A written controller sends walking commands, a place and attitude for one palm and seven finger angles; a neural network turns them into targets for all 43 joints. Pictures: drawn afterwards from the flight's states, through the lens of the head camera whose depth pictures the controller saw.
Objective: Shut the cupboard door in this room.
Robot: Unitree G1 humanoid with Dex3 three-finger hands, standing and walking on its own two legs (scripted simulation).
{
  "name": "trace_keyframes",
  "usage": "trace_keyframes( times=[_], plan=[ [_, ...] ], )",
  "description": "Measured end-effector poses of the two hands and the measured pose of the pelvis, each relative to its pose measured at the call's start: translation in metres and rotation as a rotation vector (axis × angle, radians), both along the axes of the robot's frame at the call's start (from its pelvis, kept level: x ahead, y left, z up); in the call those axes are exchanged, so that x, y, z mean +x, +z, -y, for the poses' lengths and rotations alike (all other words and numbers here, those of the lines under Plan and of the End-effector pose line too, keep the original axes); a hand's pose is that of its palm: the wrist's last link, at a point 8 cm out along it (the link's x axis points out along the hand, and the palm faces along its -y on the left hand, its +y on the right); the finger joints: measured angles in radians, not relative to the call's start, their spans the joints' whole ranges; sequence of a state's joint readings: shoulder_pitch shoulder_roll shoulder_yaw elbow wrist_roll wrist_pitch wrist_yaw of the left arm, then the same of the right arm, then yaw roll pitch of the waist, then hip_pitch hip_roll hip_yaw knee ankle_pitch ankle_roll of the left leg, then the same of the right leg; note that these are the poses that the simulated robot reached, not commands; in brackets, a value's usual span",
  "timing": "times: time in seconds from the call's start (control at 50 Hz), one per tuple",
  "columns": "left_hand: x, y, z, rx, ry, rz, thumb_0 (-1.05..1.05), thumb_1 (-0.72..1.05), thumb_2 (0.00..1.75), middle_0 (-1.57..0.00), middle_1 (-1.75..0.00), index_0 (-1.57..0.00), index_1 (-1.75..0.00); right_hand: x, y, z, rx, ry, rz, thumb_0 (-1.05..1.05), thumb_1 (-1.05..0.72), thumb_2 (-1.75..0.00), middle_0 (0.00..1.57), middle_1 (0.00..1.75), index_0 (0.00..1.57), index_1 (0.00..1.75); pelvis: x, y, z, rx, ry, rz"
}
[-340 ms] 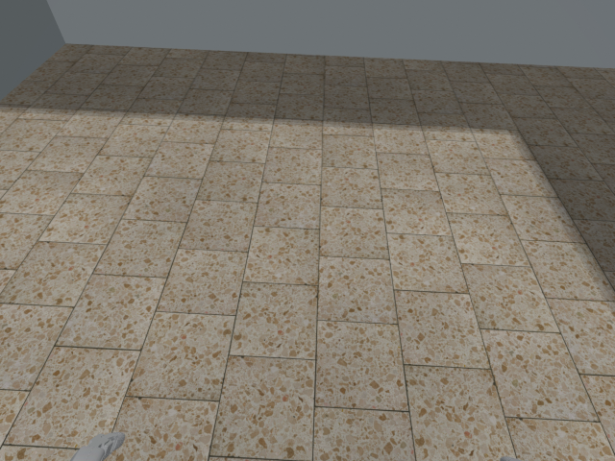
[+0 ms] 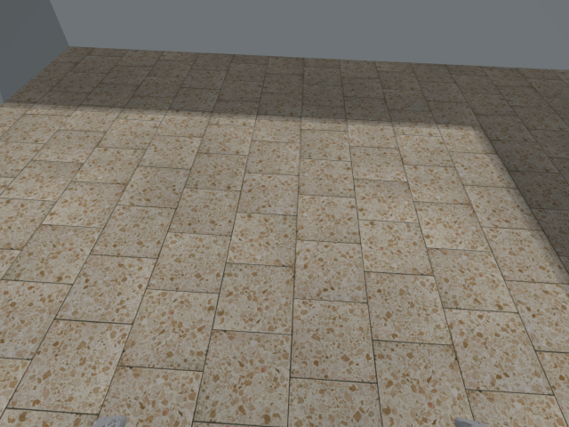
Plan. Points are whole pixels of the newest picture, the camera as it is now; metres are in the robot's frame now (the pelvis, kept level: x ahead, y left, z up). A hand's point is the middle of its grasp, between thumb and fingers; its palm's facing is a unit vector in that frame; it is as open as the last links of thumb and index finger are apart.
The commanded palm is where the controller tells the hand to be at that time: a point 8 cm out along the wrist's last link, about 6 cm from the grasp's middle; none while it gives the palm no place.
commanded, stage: stand and wait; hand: left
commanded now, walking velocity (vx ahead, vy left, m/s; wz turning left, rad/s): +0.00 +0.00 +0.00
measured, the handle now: out of the picture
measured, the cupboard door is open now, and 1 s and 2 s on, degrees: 81 81 81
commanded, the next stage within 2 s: turn or walk to find it in 0.56 s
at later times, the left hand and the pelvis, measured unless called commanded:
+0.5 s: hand out of the picture +0.05 +0.23 -0.15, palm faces -0.02 -0.94 -0.34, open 7.4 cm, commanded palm none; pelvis -0.03 -0.01 +0.00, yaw +0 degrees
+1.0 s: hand out of the picture +0.01 +0.21 -0.19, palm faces +0.09 -0.97 -0.22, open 7.4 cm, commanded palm none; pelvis -0.04 +0.01 -0.01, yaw +6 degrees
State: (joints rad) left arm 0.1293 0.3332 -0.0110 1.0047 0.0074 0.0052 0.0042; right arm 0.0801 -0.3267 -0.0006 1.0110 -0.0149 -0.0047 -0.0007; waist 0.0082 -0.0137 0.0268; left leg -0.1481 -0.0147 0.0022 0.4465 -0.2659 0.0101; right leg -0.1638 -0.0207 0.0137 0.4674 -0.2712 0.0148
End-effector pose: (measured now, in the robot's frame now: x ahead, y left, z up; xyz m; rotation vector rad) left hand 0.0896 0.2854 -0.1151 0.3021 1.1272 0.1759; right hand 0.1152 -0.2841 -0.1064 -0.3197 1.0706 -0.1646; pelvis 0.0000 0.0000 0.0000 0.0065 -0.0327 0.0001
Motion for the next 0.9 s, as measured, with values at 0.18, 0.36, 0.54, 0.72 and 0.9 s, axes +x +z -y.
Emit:
trace_keyframes(
  times=[0.18,0.36,0.54,0.72,0.9],
  plan=[
    [-0.031,-0.002,0.001,0.011,0.021,-0.071,0.0,0.91,0.9,-0.2,-0.3,-0.2,-0.3,-0.039,-0.005,0.017,-0.015,-0.039,-0.089,0.0,-0.9,-0.9,0.2,0.3,0.2,0.3,-0.01,0.002,0.007,-0.001,-0.001,0.01],
    [-0.042,0.001,0.003,0.021,0.021,-0.077,0.0,0.91,0.9,-0.2,-0.3,-0.2,-0.3,-0.067,-0.009,0.025,-0.011,-0.059,-0.133,0.0,-0.9,-0.9,0.2,0.3,0.2,0.3,-0.02,0.004,0.012,-0.001,-0.002,0.017],
    [-0.043,0.002,0.008,0.018,0.011,-0.068,0.0,0.91,0.9,-0.2,-0.3,-0.2,-0.3,-0.082,-0.011,0.026,-0.002,-0.063,-0.154,0.0,-0.9,-0.9,0.2,0.3,0.2,0.3,-0.027,0.004,0.015,-0.001,-0.003,0.011],
    [-0.045,-0.002,0.012,0.011,0.033,-0.066,0.0,0.91,0.9,-0.2,-0.3,-0.2,-0.3,-0.085,-0.015,0.023,0.001,-0.055,-0.176,0.0,-0.9,-0.9,0.2,0.3,0.2,0.3,-0.029,0.002,0.015,-0.002,0.019,-0.002],
    [-0.073,-0.029,0.026,-0.067,0.1,-0.085,0.0,0.91,0.9,-0.2,-0.3,-0.2,-0.3,-0.088,-0.031,-0.017,0.045,-0.02,-0.226,0.0,-0.9,-0.9,0.2,0.3,0.2,0.3,-0.034,-0.011,0.004,-0.027,0.089,-0.009]
  ],
)
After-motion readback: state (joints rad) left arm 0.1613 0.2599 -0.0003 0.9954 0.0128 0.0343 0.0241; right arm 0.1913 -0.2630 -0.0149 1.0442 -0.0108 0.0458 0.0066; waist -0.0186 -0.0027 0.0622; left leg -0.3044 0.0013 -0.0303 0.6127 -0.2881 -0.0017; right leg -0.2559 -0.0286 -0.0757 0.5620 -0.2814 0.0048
